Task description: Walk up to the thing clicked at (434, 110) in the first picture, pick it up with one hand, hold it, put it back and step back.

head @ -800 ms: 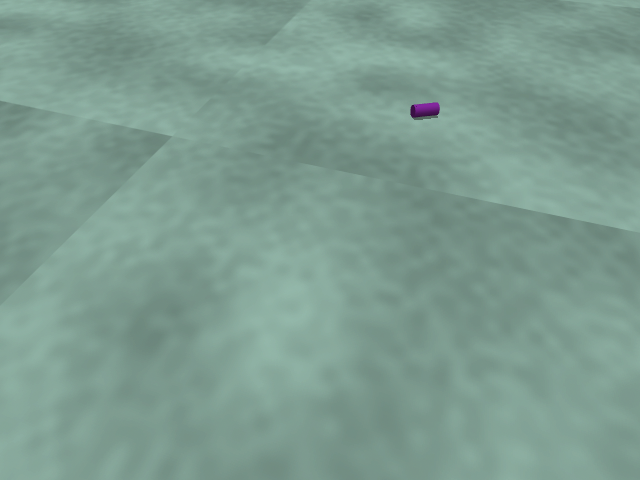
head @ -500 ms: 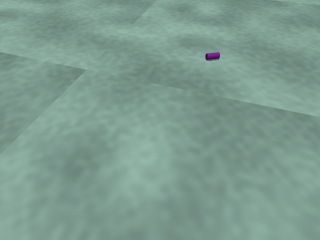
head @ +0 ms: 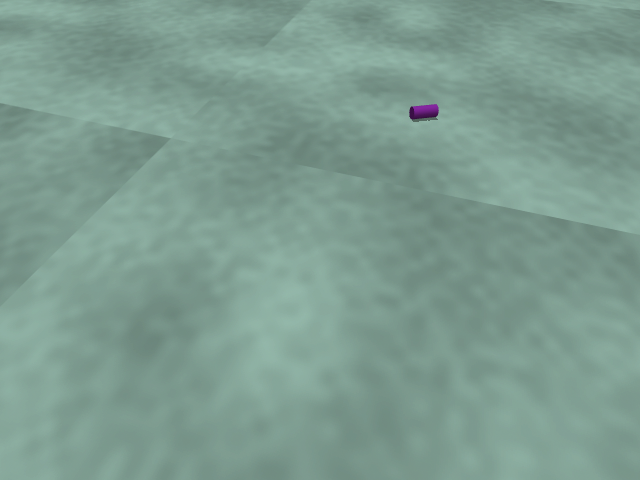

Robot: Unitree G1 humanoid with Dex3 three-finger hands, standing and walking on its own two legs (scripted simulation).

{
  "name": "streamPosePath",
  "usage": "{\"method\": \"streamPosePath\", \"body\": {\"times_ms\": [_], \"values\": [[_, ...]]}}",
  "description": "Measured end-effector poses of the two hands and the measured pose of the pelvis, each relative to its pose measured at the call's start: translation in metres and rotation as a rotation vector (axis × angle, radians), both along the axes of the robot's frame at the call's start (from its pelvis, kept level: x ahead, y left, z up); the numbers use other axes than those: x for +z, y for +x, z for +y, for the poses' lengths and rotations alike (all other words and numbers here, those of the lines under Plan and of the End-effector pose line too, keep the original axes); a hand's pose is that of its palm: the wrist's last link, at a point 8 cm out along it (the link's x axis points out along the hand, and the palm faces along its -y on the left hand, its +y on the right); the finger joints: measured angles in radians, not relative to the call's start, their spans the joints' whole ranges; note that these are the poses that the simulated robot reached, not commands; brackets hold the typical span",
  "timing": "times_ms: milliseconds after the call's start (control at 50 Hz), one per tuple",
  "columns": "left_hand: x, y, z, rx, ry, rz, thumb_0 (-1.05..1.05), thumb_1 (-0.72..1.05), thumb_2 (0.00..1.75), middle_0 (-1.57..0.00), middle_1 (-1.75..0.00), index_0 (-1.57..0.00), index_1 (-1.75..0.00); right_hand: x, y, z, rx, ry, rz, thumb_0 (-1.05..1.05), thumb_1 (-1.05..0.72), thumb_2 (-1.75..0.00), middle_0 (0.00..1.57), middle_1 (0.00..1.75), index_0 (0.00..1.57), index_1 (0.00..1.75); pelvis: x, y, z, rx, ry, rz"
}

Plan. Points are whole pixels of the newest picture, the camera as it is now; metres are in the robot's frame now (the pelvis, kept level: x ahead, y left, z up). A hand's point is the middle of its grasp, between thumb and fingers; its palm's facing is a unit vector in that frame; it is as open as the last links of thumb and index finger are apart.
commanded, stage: stand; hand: left
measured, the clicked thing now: (423, 111) +2.20 -0.65 -0.75
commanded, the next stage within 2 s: walk up in 0.32 s
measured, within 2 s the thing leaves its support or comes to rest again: neither
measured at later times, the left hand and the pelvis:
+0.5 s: hand out of the picture +0.12 +0.26 -0.14, palm faces -0.11 -0.93 -0.34, open 7.4 cm; pelvis +0.02 -0.02 -0.01, yaw -6 degrees
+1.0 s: hand (258, 387) +0.29 +0.11 -0.15, palm faces -0.20 -0.92 -0.33, open 7.4 cm; pelvis +0.24 -0.16 -0.01, yaw -16 degrees
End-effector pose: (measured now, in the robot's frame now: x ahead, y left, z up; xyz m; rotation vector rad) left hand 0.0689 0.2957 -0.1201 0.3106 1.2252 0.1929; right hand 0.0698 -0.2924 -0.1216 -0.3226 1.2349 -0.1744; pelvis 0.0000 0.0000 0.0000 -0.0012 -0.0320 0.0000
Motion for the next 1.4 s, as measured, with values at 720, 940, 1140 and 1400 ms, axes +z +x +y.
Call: {"method": "streamPosePath", "body": {"times_ms": [720, 940, 1140, 1400], "values": [[0.022, 0.172, -0.063, -0.182, 0.099, -0.161, 0.0, 0.91, 0.9, -0.2, -0.3, -0.2, -0.3, -0.02, 0.027, -0.174, -0.188, -0.106, -0.096, 0.01, -0.9, -0.9, 0.2, 0.3, 0.2, 0.3, -0.039, 0.102, -0.105, -0.185, -0.002, -0.007], [0.013, 0.197, -0.135, -0.154, 0.015, 0.021, 0.0, 0.9, 0.9, -0.21, -0.3, -0.2, -0.3, 0.014, 0.18, -0.185, -0.12, 0.01, -0.218, 0.01, -0.9, -0.9, 0.2, 0.3, 0.2, 0.3, -0.008, 0.201, -0.15, -0.266, -0.019, -0.002], [-0.033, 0.357, -0.144, -0.23, -0.001, 0.057, 0.01, 0.9, 0.9, -0.21, -0.3, -0.2, -0.3, 0.016, 0.309, -0.207, -0.156, -0.088, -0.206, 0.01, -0.9, -0.9, 0.2, 0.3, 0.2, 0.3, -0.034, 0.341, -0.163, -0.296, 0.003, 0.023], [0.021, 0.65, -0.239, -0.491, -0.027, -0.198, 0.0, 0.91, 0.9, -0.2, -0.3, -0.2, -0.3, 0.026, 0.327, -0.225, -0.406, -0.083, -0.091, 0.01, -0.9, -0.9, 0.2, 0.3, 0.2, 0.3, -0.008, 0.494, -0.206, -0.371, 0.023, -0.007]]}}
